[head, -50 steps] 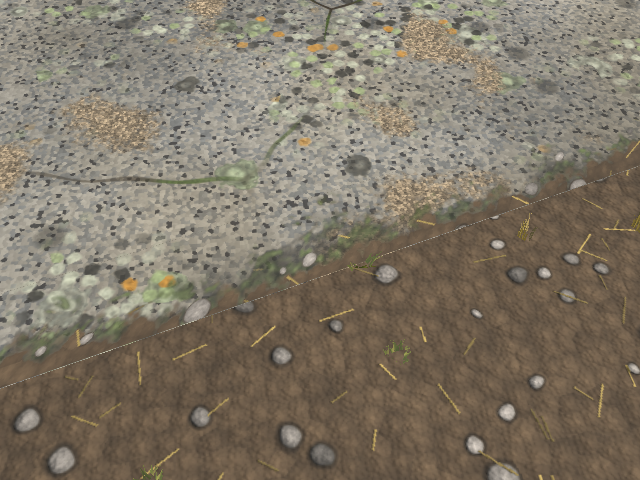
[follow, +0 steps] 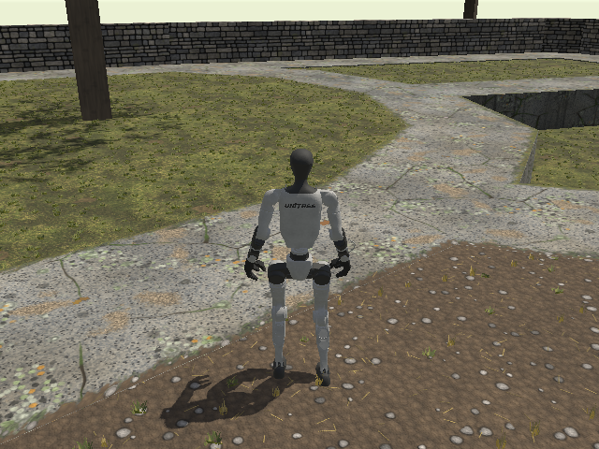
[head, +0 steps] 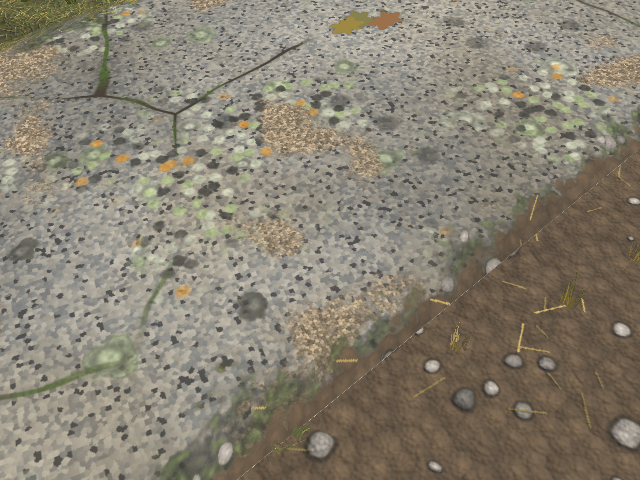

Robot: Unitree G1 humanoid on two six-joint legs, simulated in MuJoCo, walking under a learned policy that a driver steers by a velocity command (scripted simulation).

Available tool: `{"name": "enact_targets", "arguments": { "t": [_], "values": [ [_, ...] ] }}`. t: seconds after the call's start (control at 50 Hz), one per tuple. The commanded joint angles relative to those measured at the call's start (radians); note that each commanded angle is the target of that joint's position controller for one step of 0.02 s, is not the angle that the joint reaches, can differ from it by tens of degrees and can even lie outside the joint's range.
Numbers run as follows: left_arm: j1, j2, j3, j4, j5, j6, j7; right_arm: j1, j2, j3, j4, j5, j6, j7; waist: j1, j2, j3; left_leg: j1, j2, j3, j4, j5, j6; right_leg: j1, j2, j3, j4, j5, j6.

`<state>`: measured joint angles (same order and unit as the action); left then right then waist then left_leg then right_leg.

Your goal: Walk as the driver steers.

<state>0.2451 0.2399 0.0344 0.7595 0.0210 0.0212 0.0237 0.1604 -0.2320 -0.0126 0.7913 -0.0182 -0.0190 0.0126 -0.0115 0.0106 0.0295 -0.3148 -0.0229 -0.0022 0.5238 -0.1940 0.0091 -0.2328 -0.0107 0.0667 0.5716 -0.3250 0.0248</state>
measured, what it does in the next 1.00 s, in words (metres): steps on the spot, turning left: right foot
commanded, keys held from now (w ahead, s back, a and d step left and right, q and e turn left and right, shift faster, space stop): no key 0.06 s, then q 0.66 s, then no key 0.28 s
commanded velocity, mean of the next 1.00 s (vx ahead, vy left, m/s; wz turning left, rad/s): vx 0.01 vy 0.00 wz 0.34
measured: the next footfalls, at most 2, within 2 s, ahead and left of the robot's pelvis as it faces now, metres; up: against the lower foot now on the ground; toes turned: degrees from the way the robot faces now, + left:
right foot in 0.74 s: +0.11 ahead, -0.12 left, +0.00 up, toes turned +25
left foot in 1.08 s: -0.02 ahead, +0.11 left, +0.00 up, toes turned +21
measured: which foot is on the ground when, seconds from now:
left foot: down 0.00-0.74, up 0.76-1.00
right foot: down 0.00-0.38, up 0.40-0.72, down 0.74-1.00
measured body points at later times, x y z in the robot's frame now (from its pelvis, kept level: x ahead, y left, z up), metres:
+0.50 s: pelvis +0.02 +0.01 +0.00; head +0.06 +0.03 +0.45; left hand +0.11 +0.31 -0.11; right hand +0.20 -0.24 -0.10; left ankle +0.05 +0.11 -0.73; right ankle -0.01 -0.14 -0.66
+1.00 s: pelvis +0.02 -0.03 +0.01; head +0.05 -0.04 +0.46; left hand +0.03 +0.26 -0.09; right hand +0.26 -0.24 -0.11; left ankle -0.05 +0.10 -0.69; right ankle +0.07 -0.13 -0.73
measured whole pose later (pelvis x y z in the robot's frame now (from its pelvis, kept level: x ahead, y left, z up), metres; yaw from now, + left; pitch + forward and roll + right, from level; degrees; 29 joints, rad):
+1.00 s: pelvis +0.02 -0.03 +0.01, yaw +24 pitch +1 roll +1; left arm 0.21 0.23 0.04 0.70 0.01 -0.01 0.03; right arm 0.20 -0.31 -0.08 0.72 0.01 0.05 -0.03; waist 0.02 0.04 0.02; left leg -0.39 -0.02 -0.11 0.86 -0.42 -0.10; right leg -0.23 0.00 0.02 0.46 -0.24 -0.02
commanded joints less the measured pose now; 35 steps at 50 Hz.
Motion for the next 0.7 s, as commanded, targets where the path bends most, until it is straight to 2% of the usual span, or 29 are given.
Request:
{"name": "enact_targets", "arguments": {
  "t": [0.02, 0.08, 0.12, 0.16, 0.2, 0.26, 0.3, 0.32, 0.34, 0.36, 0.38, 0.4, 0.42, 0.44, 0.46, 0.48, 0.52, 0.6, 0.66, 0.7],
  "values": [
    [0.005, 0.113, 0.026, -0.050, -0.006, -0.032, 0.004, -0.029, -0.096, -0.026, -0.050, 0.003, -0.015, -0.006, 0.005, -0.057, -0.043, 0.075, 0.050, -0.054, -0.050, 0.058, 0.025, -0.042, -0.048, 0.052, -0.115, 0.124, -0.042],
    [0.015, 0.113, 0.027, -0.044, -0.008, -0.032, 0.007, -0.030, -0.099, -0.027, -0.031, 0.011, -0.012, -0.006, 0.012, -0.037, -0.055, 0.076, 0.052, -0.060, -0.034, 0.135, 0.026, -0.008, -0.038, 0.034, -0.094, 0.183, -0.040],
    [0.020, 0.143, 0.039, -0.049, -0.011, -0.027, 0.017, -0.058, -0.134, -0.039, -0.039, 0.023, -0.006, -0.007, 0.025, -0.027, -0.045, 0.028, 0.044, -0.069, -0.003, 0.178, 0.037, 0.018, -0.033, 0.019, -0.071, 0.210, -0.045],
    [0.038, 0.162, 0.052, -0.053, -0.013, -0.018, 0.030, -0.073, -0.149, -0.048, -0.051, 0.032, 0.002, -0.009, 0.035, -0.032, -0.050, -0.016, 0.031, -0.078, 0.040, 0.207, 0.044, 0.037, -0.051, 0.018, -0.058, 0.255, -0.063],
    [0.052, 0.172, 0.062, -0.059, -0.013, -0.008, 0.042, -0.073, -0.144, -0.054, -0.061, 0.035, 0.010, -0.009, 0.039, -0.063, -0.055, -0.067, 0.014, -0.073, 0.098, 0.188, 0.036, 0.054, -0.104, 0.052, -0.068, 0.326, -0.099],
    [0.035, 0.182, 0.073, -0.076, -0.015, -0.001, 0.054, -0.054, -0.138, -0.062, -0.074, 0.029, 0.024, -0.002, 0.031, -0.125, -0.066, -0.132, 0.004, -0.041, 0.188, 0.082, 0.018, 0.081, -0.219, 0.117, -0.086, 0.425, -0.166],
    [-0.015, 0.179, 0.074, -0.094, -0.021, -0.004, 0.060, -0.037, -0.129, -0.066, -0.081, 0.027, 0.032, 0.007, 0.013, -0.159, -0.069, -0.123, 0.010, -0.019, 0.224, -0.074, 0.025, 0.053, -0.271, 0.133, -0.080, 0.449, -0.186],
    [-0.041, 0.180, 0.075, -0.101, -0.025, -0.006, 0.062, -0.025, -0.128, -0.068, -0.083, 0.028, 0.033, 0.011, 0.000, -0.158, -0.064, -0.094, 0.014, -0.011, 0.199, -0.094, 0.038, 0.021, -0.273, 0.117, -0.066, 0.429, -0.177],
    [-0.040, 0.180, 0.077, -0.103, -0.025, -0.008, 0.063, -0.015, -0.144, -0.075, -0.085, 0.028, 0.033, 0.013, -0.002, -0.116, -0.061, -0.039, 0.020, -0.032, 0.147, 0.003, 0.059, -0.023, -0.238, 0.069, -0.026, 0.366, -0.144],
    [-0.023, 0.170, 0.078, -0.113, -0.014, -0.010, 0.062, -0.009, -0.205, -0.095, -0.088, 0.027, 0.033, 0.009, 0.016, 0.031, -0.061, 0.001, 0.070, -0.159, 0.051, 0.202, 0.104, -0.076, -0.137, -0.045, 0.080, 0.264, -0.076],
    [-0.064, 0.150, 0.074, -0.134, -0.006, -0.011, 0.061, 0.043, -0.253, -0.109, -0.089, 0.022, 0.030, 0.003, -0.013, 0.194, -0.084, 0.116, 0.184, -0.437, -0.092, 0.321, 0.218, -0.218, 0.025, -0.143, 0.306, 0.021, 0.019],
    [-0.117, 0.116, 0.061, -0.161, -0.008, -0.012, 0.059, 0.131, -0.267, -0.105, -0.080, 0.000, 0.017, 0.005, -0.067, 0.269, -0.146, 0.264, 0.299, -0.663, -0.185, 0.349, 0.325, -0.377, 0.089, -0.027, 0.519, -0.371, 0.033],
    [-0.077, 0.117, 0.060, -0.151, -0.018, -0.014, 0.052, 0.104, -0.258, -0.096, -0.094, -0.003, -0.001, 0.005, -0.045, 0.169, -0.183, 0.291, 0.317, -0.650, -0.177, 0.320, 0.325, -0.402, 0.060, 0.061, 0.648, -0.367, 0.028],
    [-0.057, 0.128, 0.063, -0.134, -0.026, -0.012, 0.049, 0.039, -0.245, -0.095, -0.118, 0.011, -0.010, 0.001, -0.017, 0.088, -0.162, 0.258, 0.293, -0.579, -0.155, 0.304, 0.292, -0.412, 0.042, 0.067, 0.683, -0.303, 0.027],
    [-0.052, 0.144, 0.069, -0.125, -0.021, -0.014, 0.050, -0.006, -0.237, -0.093, -0.129, 0.026, -0.006, -0.008, 0.000, 0.040, -0.134, 0.207, 0.261, -0.519, -0.159, 0.264, 0.256, -0.406, 0.023, 0.068, 0.641, -0.230, 0.030],
    [-0.056, 0.154, 0.075, -0.121, -0.015, -0.017, 0.054, -0.035, -0.221, -0.089, -0.134, 0.034, 0.004, -0.019, 0.009, 0.044, -0.130, 0.168, 0.225, -0.472, -0.169, 0.210, 0.226, -0.369, 0.010, 0.062, 0.582, -0.174, 0.035],
    [-0.051, 0.125, 0.068, -0.120, -0.019, -0.023, 0.048, -0.039, -0.214, -0.089, -0.141, 0.030, 0.028, -0.032, 0.015, 0.090, -0.122, 0.115, 0.161, -0.417, -0.187, 0.163, 0.201, -0.297, 0.034, 0.025, 0.465, -0.117, 0.050],
    [-0.068, 0.099, 0.052, -0.125, -0.028, -0.037, 0.029, -0.026, -0.223, -0.102, -0.156, 0.030, 0.048, -0.050, -0.003, 0.130, -0.130, 0.094, 0.143, -0.444, -0.201, 0.047, 0.194, -0.188, 0.061, 0.025, 0.218, -0.080, 0.056],
    [-0.052, 0.126, 0.060, -0.123, -0.035, -0.047, 0.011, -0.031, -0.230, -0.110, -0.169, 0.033, 0.060, -0.049, -0.003, 0.173, -0.117, 0.067, 0.146, -0.511, -0.212, 0.002, 0.190, -0.115, 0.074, 0.025, 0.087, -0.045, 0.043],
    [-0.011, 0.129, 0.066, -0.109, -0.037, -0.056, 0.001, -0.049, -0.226, -0.112, -0.178, 0.046, 0.069, -0.051, 0.024, 0.167, -0.108, 0.037, 0.124, -0.526, -0.190, -0.025, 0.161, -0.028, 0.076, 0.009, -0.075, 0.047, 0.018]
  ]
}}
